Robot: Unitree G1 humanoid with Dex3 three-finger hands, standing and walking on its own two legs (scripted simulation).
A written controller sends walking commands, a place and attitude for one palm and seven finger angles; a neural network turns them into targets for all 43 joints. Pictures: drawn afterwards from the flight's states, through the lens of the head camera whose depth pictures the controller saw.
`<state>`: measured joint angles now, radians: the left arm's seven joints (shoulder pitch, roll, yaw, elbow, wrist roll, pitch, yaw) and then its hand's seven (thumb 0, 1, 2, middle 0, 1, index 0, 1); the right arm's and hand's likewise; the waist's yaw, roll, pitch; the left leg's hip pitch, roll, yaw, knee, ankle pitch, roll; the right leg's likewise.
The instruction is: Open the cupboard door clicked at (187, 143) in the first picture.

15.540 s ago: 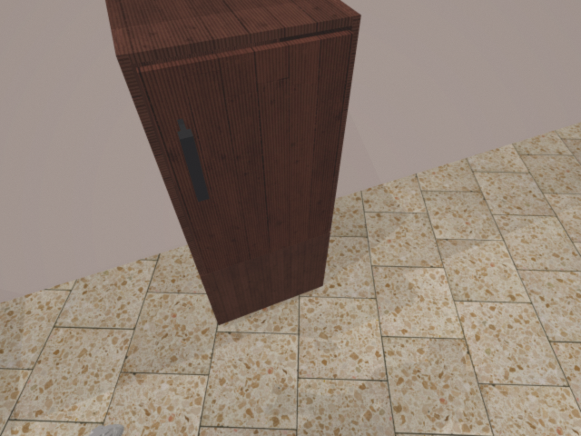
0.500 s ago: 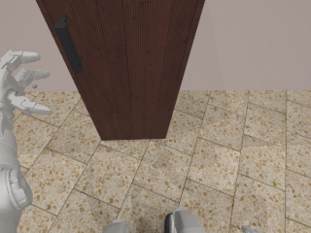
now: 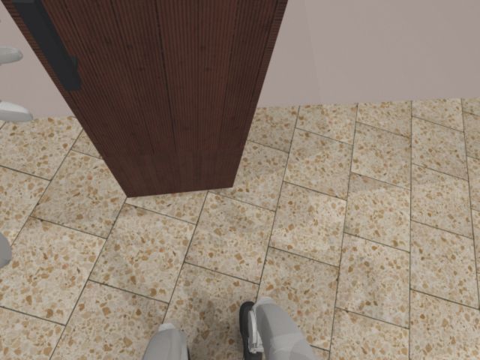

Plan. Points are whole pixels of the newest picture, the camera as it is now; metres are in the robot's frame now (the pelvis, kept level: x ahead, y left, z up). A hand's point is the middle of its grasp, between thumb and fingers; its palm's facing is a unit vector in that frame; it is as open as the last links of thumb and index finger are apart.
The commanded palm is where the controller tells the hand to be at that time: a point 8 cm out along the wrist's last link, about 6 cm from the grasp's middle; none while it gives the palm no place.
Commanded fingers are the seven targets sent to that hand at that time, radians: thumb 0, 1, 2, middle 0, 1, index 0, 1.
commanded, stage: move the hooked fingers beside the handle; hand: left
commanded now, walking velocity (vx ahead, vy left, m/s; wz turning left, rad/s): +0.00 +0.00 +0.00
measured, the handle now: (54, 37) +0.59 +0.22 +0.09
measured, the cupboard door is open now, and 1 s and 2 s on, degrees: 0 0 0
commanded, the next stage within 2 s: slide the fingers in behind the handle in 0.90 s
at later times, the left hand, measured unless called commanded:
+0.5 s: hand out of the picture +0.54 +0.28 +0.09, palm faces +0.03 -1.00 -0.01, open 14.0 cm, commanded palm +0.52 +0.32 +0.09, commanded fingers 0.00 -0.50 0.30 -0.30 -1.20 -0.30 -1.20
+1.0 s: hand out of the picture +0.53 +0.29 +0.09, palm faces +0.02 -1.00 -0.01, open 14.0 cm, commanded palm +0.52 +0.33 +0.09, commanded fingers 0.00 -0.50 0.30 -0.30 -1.20 -0.30 -1.20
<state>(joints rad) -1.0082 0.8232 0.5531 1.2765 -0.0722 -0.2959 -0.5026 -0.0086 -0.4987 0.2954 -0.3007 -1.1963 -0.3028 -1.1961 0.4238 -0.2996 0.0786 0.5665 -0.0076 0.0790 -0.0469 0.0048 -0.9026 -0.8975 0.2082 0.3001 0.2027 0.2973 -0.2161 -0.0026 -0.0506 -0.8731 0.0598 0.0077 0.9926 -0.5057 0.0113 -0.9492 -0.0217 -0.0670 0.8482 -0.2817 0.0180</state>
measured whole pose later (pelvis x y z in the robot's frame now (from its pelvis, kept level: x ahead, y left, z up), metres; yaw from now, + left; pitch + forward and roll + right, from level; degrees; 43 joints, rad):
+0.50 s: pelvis +0.02 +0.01 +0.00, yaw -1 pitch +24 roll -5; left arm -0.96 0.80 0.58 1.20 -0.07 -0.28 -0.48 -0.01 -0.50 0.30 -0.30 -1.20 -0.30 -1.20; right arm 0.44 -0.28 0.07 0.54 -0.02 0.14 -0.01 0.00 -0.90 -0.90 0.21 0.30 0.20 0.30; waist -0.22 0.01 -0.07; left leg -0.88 0.07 0.00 0.99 -0.53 0.01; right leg -0.94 -0.01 -0.07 0.83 -0.30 0.02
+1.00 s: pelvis +0.01 +0.00 +0.00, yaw +0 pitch +24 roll -4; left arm -1.00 0.83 0.56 1.24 -0.08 -0.29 -0.51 -0.01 -0.50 0.30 -0.30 -1.20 -0.30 -1.20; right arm 0.41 -0.29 0.08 0.54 -0.01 0.13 -0.02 0.00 -0.90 -0.90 0.21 0.30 0.20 0.30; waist -0.21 0.01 -0.05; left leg -0.90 0.07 -0.01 1.01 -0.53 0.01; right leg -0.96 -0.01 -0.08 0.85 -0.30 0.02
